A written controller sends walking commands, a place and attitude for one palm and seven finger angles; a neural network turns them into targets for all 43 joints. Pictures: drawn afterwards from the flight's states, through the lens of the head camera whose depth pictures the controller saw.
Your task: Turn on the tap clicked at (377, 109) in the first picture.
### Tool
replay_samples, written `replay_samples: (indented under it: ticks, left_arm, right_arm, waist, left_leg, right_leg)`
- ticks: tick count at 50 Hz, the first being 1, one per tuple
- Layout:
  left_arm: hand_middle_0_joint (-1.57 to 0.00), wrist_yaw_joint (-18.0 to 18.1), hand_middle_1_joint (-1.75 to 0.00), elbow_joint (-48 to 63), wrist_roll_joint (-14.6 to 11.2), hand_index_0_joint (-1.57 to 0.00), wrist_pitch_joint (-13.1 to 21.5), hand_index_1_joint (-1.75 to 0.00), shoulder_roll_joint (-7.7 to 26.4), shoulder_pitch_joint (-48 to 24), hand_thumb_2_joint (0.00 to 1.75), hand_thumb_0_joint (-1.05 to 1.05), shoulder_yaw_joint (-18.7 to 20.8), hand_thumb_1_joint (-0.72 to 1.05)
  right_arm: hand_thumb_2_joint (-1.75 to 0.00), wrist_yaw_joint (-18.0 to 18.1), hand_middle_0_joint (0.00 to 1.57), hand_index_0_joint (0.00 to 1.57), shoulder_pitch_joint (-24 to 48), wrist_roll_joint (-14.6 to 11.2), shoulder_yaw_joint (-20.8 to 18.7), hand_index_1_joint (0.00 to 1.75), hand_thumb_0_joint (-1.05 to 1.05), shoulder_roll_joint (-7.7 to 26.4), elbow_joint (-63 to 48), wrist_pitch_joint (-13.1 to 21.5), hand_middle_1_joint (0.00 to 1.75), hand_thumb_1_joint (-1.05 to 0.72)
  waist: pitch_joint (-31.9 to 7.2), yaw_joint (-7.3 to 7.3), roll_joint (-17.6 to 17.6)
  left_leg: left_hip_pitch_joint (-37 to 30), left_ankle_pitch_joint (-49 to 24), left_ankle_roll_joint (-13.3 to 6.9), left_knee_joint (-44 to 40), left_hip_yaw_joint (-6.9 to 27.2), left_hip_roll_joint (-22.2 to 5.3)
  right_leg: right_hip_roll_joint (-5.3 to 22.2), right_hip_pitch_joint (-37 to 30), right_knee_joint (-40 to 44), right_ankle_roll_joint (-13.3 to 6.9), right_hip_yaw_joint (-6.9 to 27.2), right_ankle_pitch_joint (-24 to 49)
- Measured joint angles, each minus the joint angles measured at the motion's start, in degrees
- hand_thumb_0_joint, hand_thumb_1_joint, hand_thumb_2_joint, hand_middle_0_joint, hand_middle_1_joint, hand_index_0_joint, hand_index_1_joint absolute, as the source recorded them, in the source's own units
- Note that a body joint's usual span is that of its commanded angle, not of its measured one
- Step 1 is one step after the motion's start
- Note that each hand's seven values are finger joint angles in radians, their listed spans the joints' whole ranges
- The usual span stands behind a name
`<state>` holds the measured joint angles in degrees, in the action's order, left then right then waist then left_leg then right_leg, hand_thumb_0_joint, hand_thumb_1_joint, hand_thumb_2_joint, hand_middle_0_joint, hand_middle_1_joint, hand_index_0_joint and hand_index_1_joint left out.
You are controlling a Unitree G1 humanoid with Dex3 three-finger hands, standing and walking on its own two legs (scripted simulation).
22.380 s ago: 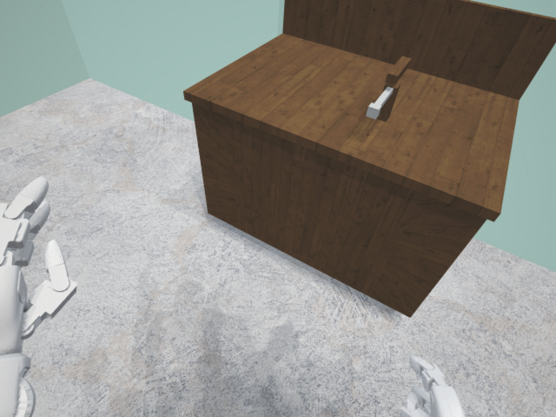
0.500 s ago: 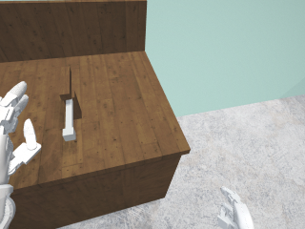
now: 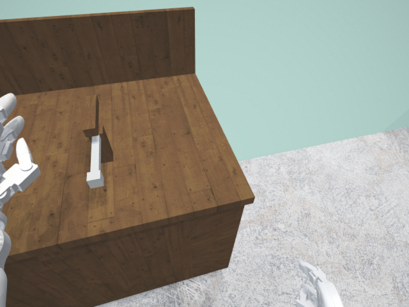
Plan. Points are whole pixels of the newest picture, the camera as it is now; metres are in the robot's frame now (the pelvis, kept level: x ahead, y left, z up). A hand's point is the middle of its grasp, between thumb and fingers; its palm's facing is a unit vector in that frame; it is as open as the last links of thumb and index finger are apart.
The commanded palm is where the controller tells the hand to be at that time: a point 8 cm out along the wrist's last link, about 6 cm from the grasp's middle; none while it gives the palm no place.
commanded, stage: turn the palm inward beside the body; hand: left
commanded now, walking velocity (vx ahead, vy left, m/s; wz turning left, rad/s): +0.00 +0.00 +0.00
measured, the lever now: (95, 179) +0.36 +0.28 +0.03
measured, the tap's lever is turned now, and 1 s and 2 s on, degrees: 0 0 0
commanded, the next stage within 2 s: none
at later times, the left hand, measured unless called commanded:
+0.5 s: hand (86, 217) +0.22 +0.21 +0.13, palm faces +0.36 -0.88 -0.32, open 7.4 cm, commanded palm +0.15 +0.26 +0.16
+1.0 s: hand (78, 232) +0.19 +0.20 +0.14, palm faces +0.45 -0.87 -0.21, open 7.4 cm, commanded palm +0.14 +0.25 +0.14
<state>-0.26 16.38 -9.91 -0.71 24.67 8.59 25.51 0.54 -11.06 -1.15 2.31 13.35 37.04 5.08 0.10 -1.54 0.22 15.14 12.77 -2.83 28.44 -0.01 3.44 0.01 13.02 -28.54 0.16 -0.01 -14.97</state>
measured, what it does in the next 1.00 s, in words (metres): stands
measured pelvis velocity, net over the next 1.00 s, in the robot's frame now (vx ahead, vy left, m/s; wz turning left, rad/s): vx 0.01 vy -0.04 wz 0.04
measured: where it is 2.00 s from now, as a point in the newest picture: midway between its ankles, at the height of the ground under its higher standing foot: outside the picture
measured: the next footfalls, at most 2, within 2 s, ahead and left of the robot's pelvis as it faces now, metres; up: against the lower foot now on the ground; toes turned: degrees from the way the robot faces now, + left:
none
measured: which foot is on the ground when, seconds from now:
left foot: down 0.00-1.00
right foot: down 0.00-1.00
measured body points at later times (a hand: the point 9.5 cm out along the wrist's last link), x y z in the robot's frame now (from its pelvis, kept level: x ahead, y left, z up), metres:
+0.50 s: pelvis +0.00 -0.06 -0.01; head -0.01 -0.09 +0.43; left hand +0.19 +0.25 +0.15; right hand +0.20 -0.28 -0.10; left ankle +0.02 +0.08 -0.74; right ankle +0.00 -0.12 -0.74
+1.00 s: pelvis +0.01 -0.04 -0.02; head +0.00 -0.05 +0.43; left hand +0.16 +0.25 +0.15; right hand +0.21 -0.26 -0.09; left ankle +0.02 +0.08 -0.74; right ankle +0.00 -0.12 -0.74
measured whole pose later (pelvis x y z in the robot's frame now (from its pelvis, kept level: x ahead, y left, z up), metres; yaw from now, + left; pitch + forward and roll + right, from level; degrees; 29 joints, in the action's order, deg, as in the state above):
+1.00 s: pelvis +0.01 -0.04 -0.02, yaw +3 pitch +2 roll +0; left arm 7.0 26.7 -11.5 4.9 16.9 29.8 16.3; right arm 3.4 -12.5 -1.5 0.9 13.2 37.0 13.1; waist -5.0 -2.9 1.5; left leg 23.3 19.6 0.2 41.0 3.6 1.5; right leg -2.2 19.9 -40.2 -3.3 -4.0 -22.3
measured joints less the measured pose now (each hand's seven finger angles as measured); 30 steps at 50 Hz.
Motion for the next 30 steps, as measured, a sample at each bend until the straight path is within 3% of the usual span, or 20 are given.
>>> replay_samples:
  ticks: [2, 4, 8, 11, 13, 16, 21, 23, 25, 30]
  left_arm:
    - [-0.20, -0.73, -0.30, 1.14, 0.75, -0.20, -2.94, -0.30, -2.00, 5.09, 0.90, 0.01, -1.94, 0.90]
    - [-0.20, -0.54, -0.30, 2.83, 2.53, -0.20, -3.02, -0.30, -3.50, 10.90, 0.90, 0.01, -5.27, 0.90]
    - [-0.21, 2.24, -0.31, 6.00, 4.06, -0.21, 4.50, -0.30, -4.17, 18.43, 0.90, 0.01, -8.93, 0.89]
    - [-0.22, 6.03, -0.31, 6.86, 4.77, -0.22, 11.73, -0.30, -3.09, 17.93, 0.90, 0.02, -7.30, 0.89]
    - [-0.22, 7.79, -0.31, 6.17, 4.88, -0.22, 14.00, -0.30, -2.58, 14.99, 0.90, 0.02, -4.98, 0.88]
    - [-0.22, 7.73, -0.31, 3.39, 3.42, -0.21, 12.43, -0.30, -2.65, 9.52, 0.90, 0.01, -2.81, 0.89]
    - [-0.20, 2.40, -0.30, -1.32, -0.04, -0.20, 1.31, -0.30, -2.51, 7.24, 0.90, 0.01, -4.80, 0.89]
    - [-0.20, 0.91, -0.30, -1.40, -0.65, -0.20, -1.30, -0.30, -2.14, 8.81, 0.90, 0.01, -6.08, 0.89]
    - [-0.21, 0.56, -0.30, -0.09, -1.29, -0.21, -1.09, -0.30, -2.25, 11.18, 0.90, 0.01, -6.52, 0.89]
    - [-0.21, 2.61, -0.31, 4.90, -2.35, -0.21, 5.27, -0.30, -3.24, 16.16, 0.90, 0.01, -4.19, 0.89]
  right_arm:
    - [-0.89, -0.55, 0.20, 0.20, 0.48, -0.33, -0.32, 0.30, 0.01, 0.66, -0.31, -0.27, 0.30, -0.91]
    - [-0.89, -0.93, 0.20, 0.20, 1.06, 0.14, -0.70, 0.30, 0.01, 0.96, -1.07, -0.36, 0.30, -0.91]
    - [-0.89, -0.57, 0.20, 0.20, 1.66, 1.75, -1.46, 0.30, 0.01, 0.09, -1.46, 0.58, 0.30, -0.91]
    - [-0.89, -0.33, 0.20, 0.20, 1.38, 2.17, -1.88, 0.30, 0.01, -0.64, -0.05, 2.06, 0.30, -0.91]
    - [-0.89, -0.21, 0.20, 0.20, 1.48, 2.07, -1.81, 0.30, 0.01, -0.56, 1.23, 2.55, 0.30, -0.91]
    - [-0.89, 0.59, 0.20, 0.20, 1.65, 1.40, -1.35, 0.30, 0.01, 0.22, 2.43, 2.74, 0.30, -0.91]
    - [-0.89, 3.03, 0.20, 0.20, 1.54, -0.49, -0.41, 0.30, 0.01, 1.25, 1.40, 2.52, 0.30, -0.91]
    - [-0.89, 3.53, 0.20, 0.20, 1.56, -0.85, -0.28, 0.30, 0.01, 1.03, 0.78, 2.71, 0.30, -0.91]
    - [-0.89, 3.51, 0.20, 0.20, 1.35, -0.75, -0.49, 0.30, 0.01, 0.46, 0.32, 3.09, 0.30, -0.91]
    - [-0.89, 2.19, 0.20, 0.20, -0.69, -0.30, -1.83, 0.30, 0.01, -0.12, 0.42, 4.18, 0.30, -0.91]
  waist:
    - [-0.65, 0.41, 0.74]
    - [-0.74, 0.72, 0.86]
    - [-0.44, -0.09, -1.22]
    - [-0.58, -1.33, -2.50]
    - [-0.67, -1.64, -2.17]
    - [-1.22, -1.80, -0.29]
    - [-2.22, -1.54, 3.16]
    - [-2.54, -1.03, 3.44]
    - [-3.02, -0.55, 2.88]
    - [-4.31, -0.51, 0.52]
  left_leg:
    - [0.02, 0.31, -0.04, 0.33, -0.23, -0.12]
    - [0.65, 0.80, 0.14, 1.35, -0.22, -0.31]
    - [3.22, 2.10, 1.18, 4.68, 0.69, -1.07]
    - [5.15, 3.19, 2.32, 7.49, 2.44, -1.85]
    - [6.11, 3.91, 2.92, 9.33, 3.94, -2.19]
    - [6.95, 4.65, 3.43, 11.17, 5.52, -2.35]
    - [6.06, 4.40, 3.42, 10.01, 5.12, -2.53]
    - [5.76, 4.23, 3.40, 9.17, 4.51, -2.70]
    - [5.86, 4.28, 3.60, 8.72, 3.90, -2.93]
    - [6.43, 5.60, 4.52, 9.63, 3.44, -3.56]
  right_leg:
    - [-0.13, 0.25, -0.67, -0.19, 0.21, -0.41]
    - [-0.32, 1.01, -1.95, -0.48, 0.16, -1.04]
    - [-1.12, 3.40, -5.30, -1.58, -0.85, -2.61]
    - [-2.01, 4.38, -6.95, -2.72, -2.66, -3.54]
    - [-2.47, 4.47, -7.70, -3.36, -4.17, -4.11]
    - [-2.80, 4.51, -8.60, -3.96, -5.75, -4.82]
    - [-2.90, 4.24, -8.37, -4.11, -5.32, -4.88]
    - [-3.00, 4.49, -8.26, -4.10, -4.70, -4.86]
    - [-3.15, 5.12, -8.54, -4.21, -4.09, -5.05]
    - [-3.77, 6.02, -9.72, -4.93, -3.62, -6.26]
